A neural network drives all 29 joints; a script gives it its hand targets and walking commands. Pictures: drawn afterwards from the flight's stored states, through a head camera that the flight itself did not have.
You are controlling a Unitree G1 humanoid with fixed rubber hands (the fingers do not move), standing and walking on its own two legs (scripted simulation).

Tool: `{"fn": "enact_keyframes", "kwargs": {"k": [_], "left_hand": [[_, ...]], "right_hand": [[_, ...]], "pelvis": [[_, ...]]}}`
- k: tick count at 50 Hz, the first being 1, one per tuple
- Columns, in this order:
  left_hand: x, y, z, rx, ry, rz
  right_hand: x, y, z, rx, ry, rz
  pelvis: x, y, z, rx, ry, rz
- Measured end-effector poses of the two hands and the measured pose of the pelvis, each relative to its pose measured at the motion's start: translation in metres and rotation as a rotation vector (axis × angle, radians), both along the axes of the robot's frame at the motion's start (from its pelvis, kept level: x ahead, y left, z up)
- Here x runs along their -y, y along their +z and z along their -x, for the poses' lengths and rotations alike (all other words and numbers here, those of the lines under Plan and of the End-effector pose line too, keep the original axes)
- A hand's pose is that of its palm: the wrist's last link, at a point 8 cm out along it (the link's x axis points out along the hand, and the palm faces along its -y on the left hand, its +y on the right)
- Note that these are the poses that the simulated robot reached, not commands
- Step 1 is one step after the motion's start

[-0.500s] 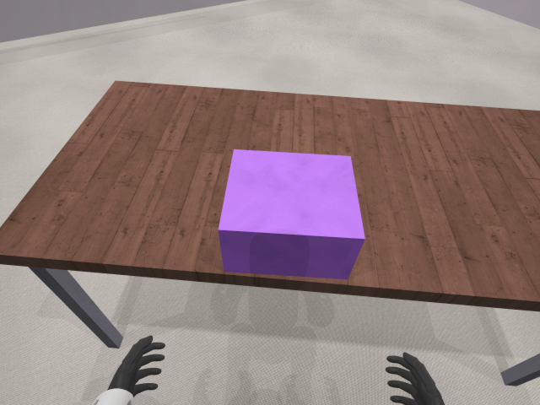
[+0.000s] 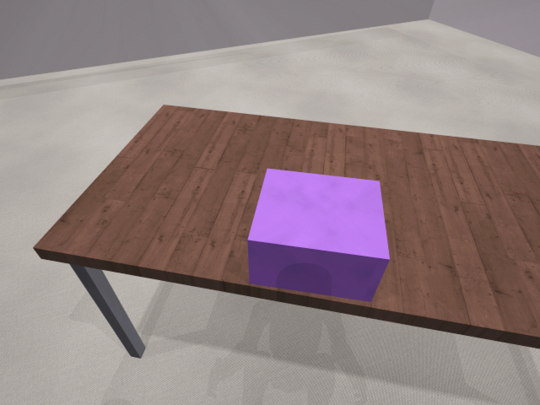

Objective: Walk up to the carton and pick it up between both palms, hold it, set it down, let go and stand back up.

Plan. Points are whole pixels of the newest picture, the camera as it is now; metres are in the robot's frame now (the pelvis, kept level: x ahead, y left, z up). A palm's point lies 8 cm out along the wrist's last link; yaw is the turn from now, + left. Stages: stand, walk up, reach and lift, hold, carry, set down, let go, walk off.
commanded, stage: stand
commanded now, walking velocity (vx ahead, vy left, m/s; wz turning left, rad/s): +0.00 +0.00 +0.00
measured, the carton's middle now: (315, 231) +0.49 -0.07 -0.05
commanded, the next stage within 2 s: none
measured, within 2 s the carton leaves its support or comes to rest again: neither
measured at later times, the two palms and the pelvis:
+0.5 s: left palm out of the picture -0.08 +0.20 -0.15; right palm out of the picture -0.05 -0.20 -0.15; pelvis -0.01 +0.00 +0.00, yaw +2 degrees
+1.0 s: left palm out of the picture -0.09 +0.17 -0.15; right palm out of the picture -0.04 -0.20 -0.16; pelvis +0.00 -0.01 +0.00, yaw +2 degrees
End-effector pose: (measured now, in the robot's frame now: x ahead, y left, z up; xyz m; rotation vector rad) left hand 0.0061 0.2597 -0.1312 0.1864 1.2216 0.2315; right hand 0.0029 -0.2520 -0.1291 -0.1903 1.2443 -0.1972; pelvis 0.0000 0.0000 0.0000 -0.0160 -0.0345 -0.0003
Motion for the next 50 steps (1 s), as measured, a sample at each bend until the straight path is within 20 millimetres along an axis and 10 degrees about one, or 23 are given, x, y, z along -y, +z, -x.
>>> {"fn": "enact_keyframes", "kwargs": {"k": [20, 50], "left_hand": [[0.051, -0.021, 0.083, -0.223, 0.084, 0.125], [0.085, -0.022, 0.093, -0.294, 0.108, 0.155]], "right_hand": [[-0.047, -0.019, 0.053, -0.160, -0.032, -0.090], [-0.050, -0.026, 0.039, -0.210, -0.006, -0.126]], "pelvis": [[-0.004, -0.001, 0.012, 0.011, 0.024, 0.000], [0.011, -0.003, 0.001, -0.003, 0.037, -0.008]]}}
